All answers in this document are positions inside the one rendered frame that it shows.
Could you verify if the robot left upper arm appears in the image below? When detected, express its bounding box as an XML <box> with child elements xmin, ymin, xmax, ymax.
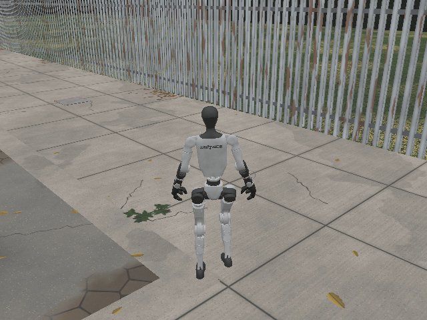
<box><xmin>180</xmin><ymin>135</ymin><xmax>197</xmax><ymax>173</ymax></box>

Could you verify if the robot right upper arm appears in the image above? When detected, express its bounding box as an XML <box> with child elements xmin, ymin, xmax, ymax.
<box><xmin>225</xmin><ymin>134</ymin><xmax>246</xmax><ymax>171</ymax></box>

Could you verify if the robot right forearm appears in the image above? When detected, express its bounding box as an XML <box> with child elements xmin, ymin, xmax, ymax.
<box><xmin>239</xmin><ymin>160</ymin><xmax>254</xmax><ymax>187</ymax></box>

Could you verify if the left robot hand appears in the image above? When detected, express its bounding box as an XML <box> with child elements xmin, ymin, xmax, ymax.
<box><xmin>171</xmin><ymin>186</ymin><xmax>187</xmax><ymax>201</ymax></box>

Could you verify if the robot head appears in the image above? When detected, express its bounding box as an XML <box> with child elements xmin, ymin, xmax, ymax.
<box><xmin>199</xmin><ymin>106</ymin><xmax>223</xmax><ymax>139</ymax></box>

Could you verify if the robot left forearm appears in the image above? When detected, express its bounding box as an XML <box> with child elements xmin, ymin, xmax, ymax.
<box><xmin>173</xmin><ymin>163</ymin><xmax>186</xmax><ymax>189</ymax></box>

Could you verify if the robot left shin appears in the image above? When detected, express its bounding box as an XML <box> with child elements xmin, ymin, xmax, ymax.
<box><xmin>194</xmin><ymin>225</ymin><xmax>204</xmax><ymax>270</ymax></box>

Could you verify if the right robot hand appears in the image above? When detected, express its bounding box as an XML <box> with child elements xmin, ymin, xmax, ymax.
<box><xmin>241</xmin><ymin>184</ymin><xmax>256</xmax><ymax>200</ymax></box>

